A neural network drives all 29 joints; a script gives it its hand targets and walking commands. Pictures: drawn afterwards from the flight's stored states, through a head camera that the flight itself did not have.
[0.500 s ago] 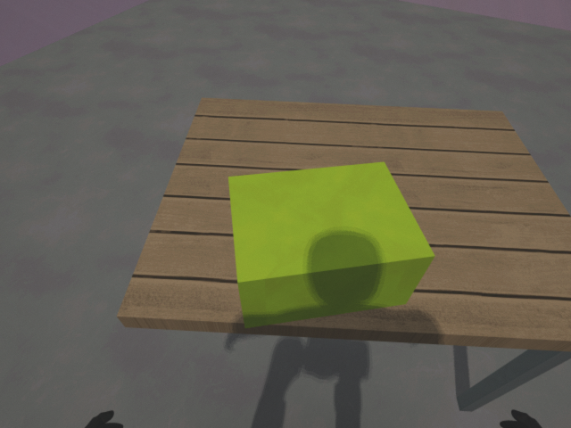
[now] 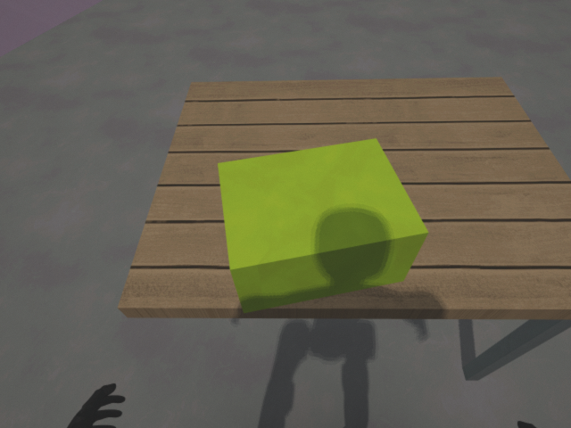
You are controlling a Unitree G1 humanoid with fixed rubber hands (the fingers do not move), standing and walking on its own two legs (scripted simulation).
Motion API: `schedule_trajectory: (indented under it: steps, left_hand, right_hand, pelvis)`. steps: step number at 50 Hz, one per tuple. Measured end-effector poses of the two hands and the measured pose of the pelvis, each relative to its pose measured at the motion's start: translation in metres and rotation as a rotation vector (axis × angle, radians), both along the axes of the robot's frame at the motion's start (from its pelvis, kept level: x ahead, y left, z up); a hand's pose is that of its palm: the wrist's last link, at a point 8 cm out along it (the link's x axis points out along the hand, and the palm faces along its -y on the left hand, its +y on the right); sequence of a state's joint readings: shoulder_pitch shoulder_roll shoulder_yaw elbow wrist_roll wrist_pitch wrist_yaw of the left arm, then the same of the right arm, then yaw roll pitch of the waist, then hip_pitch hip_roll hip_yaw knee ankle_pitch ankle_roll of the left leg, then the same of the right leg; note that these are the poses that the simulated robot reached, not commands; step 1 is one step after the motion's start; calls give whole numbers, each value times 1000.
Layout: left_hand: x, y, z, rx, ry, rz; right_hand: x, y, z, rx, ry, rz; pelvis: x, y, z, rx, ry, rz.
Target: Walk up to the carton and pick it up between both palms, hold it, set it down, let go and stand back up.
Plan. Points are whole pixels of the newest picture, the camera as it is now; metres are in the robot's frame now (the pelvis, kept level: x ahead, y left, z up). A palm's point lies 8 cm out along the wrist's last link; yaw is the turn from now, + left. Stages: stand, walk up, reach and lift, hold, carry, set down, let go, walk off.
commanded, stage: walk up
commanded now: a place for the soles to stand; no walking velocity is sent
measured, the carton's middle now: (312, 223) +0.47 -0.01 -0.04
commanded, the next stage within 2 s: reach and lift in 0.48 s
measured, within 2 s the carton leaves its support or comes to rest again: neither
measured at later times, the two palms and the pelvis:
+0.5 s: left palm out of the picture +0.11 +0.32 -0.10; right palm out of the picture +0.09 -0.32 -0.11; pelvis +0.01 +0.00 +0.00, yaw -1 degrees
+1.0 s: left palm (104, 402) +0.17 +0.29 -0.07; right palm (546, 413) +0.17 -0.31 -0.06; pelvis +0.01 -0.01 -0.01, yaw +2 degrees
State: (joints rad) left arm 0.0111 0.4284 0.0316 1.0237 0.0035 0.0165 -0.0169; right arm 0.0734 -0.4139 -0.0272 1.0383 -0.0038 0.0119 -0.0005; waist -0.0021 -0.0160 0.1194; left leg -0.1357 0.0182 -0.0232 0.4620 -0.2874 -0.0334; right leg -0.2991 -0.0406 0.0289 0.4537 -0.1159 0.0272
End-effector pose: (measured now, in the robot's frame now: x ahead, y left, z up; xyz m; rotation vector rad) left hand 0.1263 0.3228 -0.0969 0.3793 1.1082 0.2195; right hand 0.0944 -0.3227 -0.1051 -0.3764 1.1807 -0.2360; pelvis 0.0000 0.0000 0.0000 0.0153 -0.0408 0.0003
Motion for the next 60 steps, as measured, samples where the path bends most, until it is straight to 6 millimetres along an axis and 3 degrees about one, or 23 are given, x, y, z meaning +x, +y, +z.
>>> schedule_trajectory:
  steps: [7, 15, 22, 26, 29, 34, 38, 41, 48, 53, 60]
  left_hand:
    - [-7, -4, -5, -21, 2, -1]
    - [-30, -8, -7, -21, 71, 18]
    - [-26, -3, -4, -7, 83, 16]
    - [-11, 1, -1, 8, 68, 21]
    - [22, -4, 1, 40, 50, 28]
    - [74, -42, 4, -18, 1, -23]
    - [89, -64, 12, -64, -65, -34]
    - [84, -64, 16, -65, -102, -3]
    - [50, -39, 27, -23, -121, 84]
    - [34, -35, 37, -28, -151, 87]
    - [35, -49, 50, -47, -220, 52]
  right_hand:
    - [-18, -7, 4, -17, 14, -20]
    - [-10, -7, 0, 2, 12, -10]
    - [-6, 0, -5, 19, 22, -8]
    - [1, 3, -5, 16, -13, -2]
    - [27, 6, -7, 34, -127, 39]
    - [64, 11, -6, 63, -235, 80]
    - [70, 13, 6, 69, -266, 110]
    - [70, 9, 17, 56, -284, 131]
    - [76, 7, 42, 42, -353, 154]
    - [74, 24, 41, 96, -370, 145]
    - [63, 42, 35, 163, -400, 118]
  pelvis:
    - [-3, -2, -1, 0, -11, -7]
    - [-1, -5, 1, -2, 8, -8]
    - [3, -1, 2, -2, 20, -10]
    - [5, 1, 0, -8, 21, -4]
    - [5, 0, -10, -29, 10, 6]
    - [7, -5, -19, -42, -17, 3]
    - [13, -11, -16, -40, -35, 19]
    - [15, -15, -13, -36, -46, 31]
    - [13, -15, -8, -32, -60, 42]
    - [9, -9, -4, -33, -63, 37]
    - [5, -3, -1, -34, -76, 19]
